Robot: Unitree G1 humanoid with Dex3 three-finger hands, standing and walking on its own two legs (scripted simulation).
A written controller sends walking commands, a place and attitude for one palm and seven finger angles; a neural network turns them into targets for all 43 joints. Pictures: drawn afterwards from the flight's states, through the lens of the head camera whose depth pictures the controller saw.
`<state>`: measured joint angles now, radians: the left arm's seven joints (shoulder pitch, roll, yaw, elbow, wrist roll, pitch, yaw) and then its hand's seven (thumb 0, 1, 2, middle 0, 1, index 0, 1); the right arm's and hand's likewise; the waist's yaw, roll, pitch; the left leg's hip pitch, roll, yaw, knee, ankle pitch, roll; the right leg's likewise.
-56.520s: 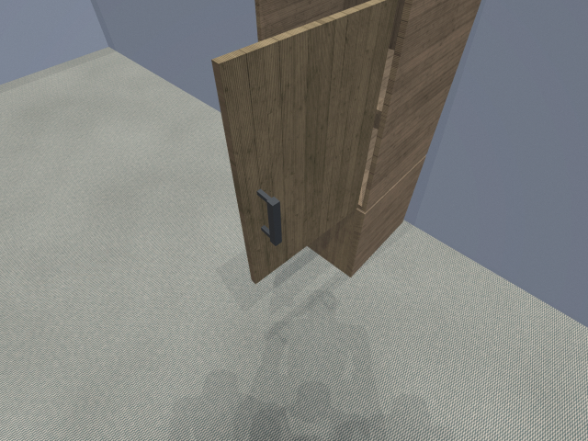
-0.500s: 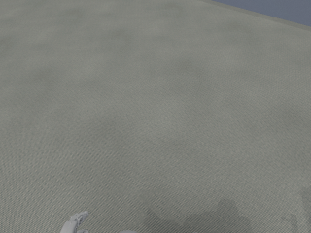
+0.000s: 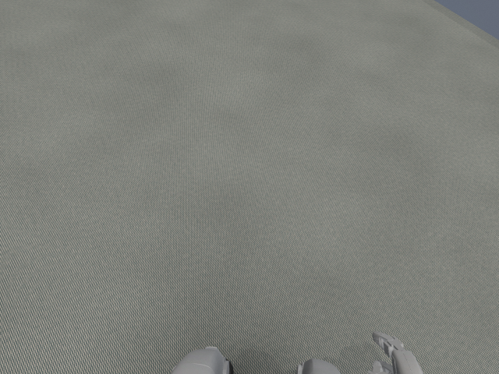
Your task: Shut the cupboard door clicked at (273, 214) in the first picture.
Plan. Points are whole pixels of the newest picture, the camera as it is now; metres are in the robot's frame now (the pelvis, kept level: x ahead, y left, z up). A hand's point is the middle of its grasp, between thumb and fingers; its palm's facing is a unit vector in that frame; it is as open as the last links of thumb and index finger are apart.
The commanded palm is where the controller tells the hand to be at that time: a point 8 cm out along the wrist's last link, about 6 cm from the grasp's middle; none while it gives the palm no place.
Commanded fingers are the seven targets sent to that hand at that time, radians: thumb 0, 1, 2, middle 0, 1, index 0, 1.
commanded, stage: walk to a spot facing it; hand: left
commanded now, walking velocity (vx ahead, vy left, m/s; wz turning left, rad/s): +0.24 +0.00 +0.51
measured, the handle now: out of the picture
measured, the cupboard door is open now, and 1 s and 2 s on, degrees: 25 25 25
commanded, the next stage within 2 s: turn to face it in 0.06 s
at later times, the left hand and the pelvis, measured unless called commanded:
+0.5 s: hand (205, 286) +0.27 +0.11 -0.14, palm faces +0.03 -0.98 -0.19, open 7.3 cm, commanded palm none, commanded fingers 0.00 0.90 0.90 -0.20 -0.30 -0.20 -0.30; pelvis +0.18 -0.06 +0.02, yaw +1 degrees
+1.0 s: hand (184, 251) +0.34 +0.17 -0.14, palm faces -0.19 -0.96 -0.21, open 7.4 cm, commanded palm none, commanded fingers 0.00 0.90 0.90 -0.20 -0.30 -0.20 -0.30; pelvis +0.22 -0.03 +0.02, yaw -16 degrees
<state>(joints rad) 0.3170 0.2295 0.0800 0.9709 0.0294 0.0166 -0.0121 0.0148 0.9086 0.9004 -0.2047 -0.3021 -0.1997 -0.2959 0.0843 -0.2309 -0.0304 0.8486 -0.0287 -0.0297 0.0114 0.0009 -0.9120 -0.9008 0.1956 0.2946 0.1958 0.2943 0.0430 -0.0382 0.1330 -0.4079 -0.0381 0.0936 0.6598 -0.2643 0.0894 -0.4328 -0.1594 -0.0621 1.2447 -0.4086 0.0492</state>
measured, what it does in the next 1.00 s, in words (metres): walks ahead, turning right: right foot, then left foot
